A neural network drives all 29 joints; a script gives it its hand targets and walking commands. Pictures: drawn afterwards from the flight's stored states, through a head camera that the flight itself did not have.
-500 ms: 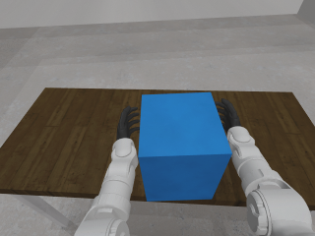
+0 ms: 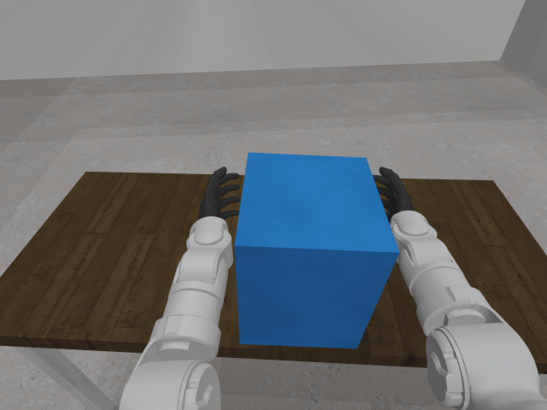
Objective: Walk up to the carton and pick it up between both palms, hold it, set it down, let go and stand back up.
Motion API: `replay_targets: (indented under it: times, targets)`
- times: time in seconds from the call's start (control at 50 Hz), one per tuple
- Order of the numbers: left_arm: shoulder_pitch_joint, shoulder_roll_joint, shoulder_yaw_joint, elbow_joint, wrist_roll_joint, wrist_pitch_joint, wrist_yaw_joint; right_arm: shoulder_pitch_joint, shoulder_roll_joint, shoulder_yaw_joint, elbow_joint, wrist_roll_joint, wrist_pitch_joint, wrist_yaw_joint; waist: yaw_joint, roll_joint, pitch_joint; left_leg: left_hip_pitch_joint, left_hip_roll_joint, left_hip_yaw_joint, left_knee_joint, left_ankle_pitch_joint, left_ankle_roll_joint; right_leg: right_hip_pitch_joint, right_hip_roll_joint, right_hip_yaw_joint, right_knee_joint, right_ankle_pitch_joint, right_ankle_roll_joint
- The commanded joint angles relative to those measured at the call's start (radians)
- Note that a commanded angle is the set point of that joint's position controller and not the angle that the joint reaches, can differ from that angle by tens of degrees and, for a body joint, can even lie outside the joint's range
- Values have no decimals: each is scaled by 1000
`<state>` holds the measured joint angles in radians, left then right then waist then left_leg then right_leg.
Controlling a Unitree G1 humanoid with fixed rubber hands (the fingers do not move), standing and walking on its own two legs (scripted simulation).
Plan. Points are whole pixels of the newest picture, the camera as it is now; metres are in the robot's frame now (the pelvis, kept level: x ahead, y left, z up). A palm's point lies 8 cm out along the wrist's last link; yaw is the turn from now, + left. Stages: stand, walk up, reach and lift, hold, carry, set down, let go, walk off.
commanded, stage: reach and lift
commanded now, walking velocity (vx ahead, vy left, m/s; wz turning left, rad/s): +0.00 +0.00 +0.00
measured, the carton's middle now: (302, 251) +0.38 +0.01 +0.04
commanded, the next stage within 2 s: hold in 1.82 s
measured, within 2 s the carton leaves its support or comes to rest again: neither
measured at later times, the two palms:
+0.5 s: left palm (202, 199) +0.36 +0.15 +0.17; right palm (403, 199) +0.40 -0.13 +0.16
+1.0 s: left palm (190, 175) +0.36 +0.16 +0.21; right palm (406, 178) +0.39 -0.13 +0.20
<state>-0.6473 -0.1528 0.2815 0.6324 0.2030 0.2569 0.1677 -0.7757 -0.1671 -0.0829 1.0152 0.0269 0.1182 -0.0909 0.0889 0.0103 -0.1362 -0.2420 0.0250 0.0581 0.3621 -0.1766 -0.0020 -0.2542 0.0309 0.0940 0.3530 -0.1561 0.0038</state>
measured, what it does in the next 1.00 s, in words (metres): stands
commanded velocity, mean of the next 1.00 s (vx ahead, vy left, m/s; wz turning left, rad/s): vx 0.00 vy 0.00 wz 0.00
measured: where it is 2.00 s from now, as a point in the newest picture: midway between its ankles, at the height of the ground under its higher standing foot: outside the picture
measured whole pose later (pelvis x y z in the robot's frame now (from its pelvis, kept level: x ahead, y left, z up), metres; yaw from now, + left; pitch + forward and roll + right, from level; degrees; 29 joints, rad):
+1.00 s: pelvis +0.00 +0.00 +0.00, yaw +1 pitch -3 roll -1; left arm -0.75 -0.04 0.29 0.48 0.21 0.59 0.07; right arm -0.87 -0.13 -0.02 0.89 0.09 0.37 -0.18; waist 0.02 0.00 -0.13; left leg -0.11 0.03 0.04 0.37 -0.19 0.00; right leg -0.10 0.03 0.08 0.32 -0.15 0.01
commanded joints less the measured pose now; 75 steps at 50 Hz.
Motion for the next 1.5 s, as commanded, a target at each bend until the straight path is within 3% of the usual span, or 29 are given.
replay_targets:
  times: [0.0, 0.02, 0.04, 0.14, 0.16, 0.2, 0.3, 0.44, 0.5, 0.52, 0.54, 0.58, 0.66, 0.68, 0.7, 0.76, 0.78, 0.86, 0.96, 0.98, 1.0, 1.08, 1.12, 1.22, 1.26, 1.3, 1.36, 1.38, 1.48]
  targets:
    - [-677, -632, -476, -196, -77, 25, -102, -792, 823, 263, -453, 154, -72, 127, -62, -91, -445, 260, -30, -49, 16, 265, -17, 150, 44, -129, -74, 193, -1]
    - [-690, -631, -472, -215, -73, 32, -99, -798, 823, 278, -450, 167, -69, 125, -51, -71, -467, 277, -35, -48, 20, 270, -26, 156, 47, -136, -77, 193, -1]
    - [-612, -569, -390, -117, -34, 61, -115, -719, 803, 234, -376, 143, -36, 116, -56, -129, -290, 239, -36, -43, 1, 208, -11, 177, 39, -128, -95, 142, 7]
    - [-641, -574, -400, -229, -46, 104, -133, -739, 812, 260, -404, 176, -19, 117, -62, -112, -344, 275, -42, -48, 10, 277, -12, 217, 42, -125, -84, 215, 11]
    - [-652, -610, -472, -326, -69, 105, -126, -770, 803, 315, -511, 205, -27, 111, -72, -86, -465, 309, -45, -56, 33, 385, -24, 249, 55, -133, -63, 306, 12]
    - [-642, -625, -488, -305, -71, 127, -130, -796, 812, 332, -542, 227, -15, 98, -85, -84, -417, 299, -45, -64, 41, 397, -30, 244, 54, -128, -62, 325, 14]
    - [-600, -545, -383, -232, -27, 189, -176, -784, 788, 299, -518, 220, 27, 75, -74, -119, -283, 248, -59, -48, 4, 246, 1, 268, 40, -117, -92, 223, 32]
    - [-751, -571, -419, -291, -49, 212, -194, -819, 800, 238, -459, 199, 49, 74, -131, -67, -270, 248, -58, -51, -14, 188, -8, 241, 42, -129, -96, 149, 25]
    - [-708, -585, -435, -297, -45, 235, -192, -860, 781, 279, -528, 233, 50, 69, -127, -57, -346, 268, -57, -64, 4, 280, -16, 269, 52, -129, -83, 204, 19]
    - [-674, -541, -375, -245, -24, 245, -201, -899, 809, 298, -567, 237, 57, 59, -81, -110, -322, 248, -66, -46, 2, 253, 12, 286, 42, -115, -93, 205, 35]
    - [-684, -532, -369, -239, -19, 247, -204, -909, 818, 313, -568, 247, 64, 52, -69, -98, -320, 245, -74, -45, -6, 231, 16, 281, 36, -111, -101, 186, 38]
    - [-652, -492, -311, -167, 6, 262, -220, -870, 800, 277, -489, 224, 83, 47, -79, -105, -210, 222, -73, -43, -20, 180, 28, 253, 23, -109, -106, 167, 41]
    - [-769, -480, -305, -226, -21, 267, -234, -914, 821, 283, -494, 239, 94, 39, -88, -124, -271, 230, -75, -33, -26, 158, 34, 262, 30, -116, -102, 125, 45]
    - [-797, -505, -364, -324, -39, 266, -233, -911, 832, 291, -531, 260, 87, 34, -113, -70, -355, 266, -73, -38, -11, 228, 14, 286, 37, -120, -81, 188, 40]
    - [-743, -512, -378, -304, -40, 279, -228, -938, 827, 320, -602, 280, 87, 31, -93, -93, -378, 272, -71, -43, 4, 298, 18, 326, 42, -118, -77, 256, 39]
    - [-765, -521, -377, -265, -37, 301, -239, -948, 807, 292, -561, 278, 108, 14, -124, -64, -306, 262, -75, -46, -9, 230, 4, 281, 41, -116, -103, 166, 40]
    - [-733, -525, -377, -282, -36, 304, -238, -935, 825, 328, -595, 289, 108, 12, -115, -76, -333, 266, -73, -50, -3, 275, 7, 313, 44, -118, -91, 229, 41]
    - [-780, -495, -336, -244, -39, 311, -254, -944, 800, 272, -512, 263, 130, 10, -134, -99, -275, 252, -69, -45, -36, 175, 17, 264, 43, -127, -104, 111, 39]
    - [-763, -473, -294, -212, -8, 339, -278, -947, 773, 260, -504, 270, 146, 7, -133, -81, -236, 242, -70, -40, -42, 182, 23, 274, 36, -118, -107, 116, 41]
    - [-769, -477, -319, -297, -16, 340, -279, -924, 810, 305, -547, 296, 147, 1, -129, -83, -326, 272, -76, -31, -22, 261, 18, 331, 40, -117, -96, 212, 40]
    - [-750, -478, -300, -258, -1, 342, -270, -965, 801, 310, -550, 298, 147, 3, -98, -72, -299, 258, -74, -33, -27, 283, 19, 321, 44, -122, -94, 213, 44]
    - [-835, -494, -343, -267, -39, 341, -266, -988, 791, 289, -540, 303, 155, 3, -136, -32, -288, 254, -71, -43, -30, 220, -2, 284, 49, -125, -102, 136, 33]
    - [-839, -466, -291, -224, -31, 342, -271, -1033, 812, 272, -535, 295, 159, 9, -111, -81, -252, 228, -70, -40, -42, 141, 24, 257, 38, -113, -114, 68, 44]
    - [-858, -491, -346, -299, -51, 345, -264, -991, 792, 278, -544, 301, 160, 9, -137, -36, -322, 260, -72, -38, -36, 224, 1, 294, 52, -122, -98, 141, 34]
    - [-793, -470, -291, -251, -17, 356, -268, -972, 777, 287, -524, 308, 171, 6, -117, -71, -291, 259, -62, -38, -32, 243, 5, 307, 54, -120, -100, 151, 36]
    - [-821, -457, -281, -247, -5, 365, -284, -937, 771, 252, -454, 291, 189, 2, -138, -54, -209, 245, -72, -28, -58, 168, 8, 269, 41, -120, -115, 91, 40]
    - [-811, -467, -311, -235, -30, 368, -283, -953, 741, 260, -484, 305, 191, -1, -149, -37, -268, 257, -65, -37, -42, 211, 1, 298, 53, -116, -106, 126, 29]
    - [-824, -460, -291, -259, -27, 368, -281, -1013, 757, 283, -546, 319, 186, -4, -132, -78, -282, 254, -69, -34, -37, 226, 11, 298, 51, -120, -107, 140, 41]
    - [-848, -484, -326, -272, -46, 376, -274, -1027, 765, 297, -564, 345, 197, -10, -136, -35, -314, 267, -69, -37, -23, 274, -6, 317, 56, -116, -97, 183, 32]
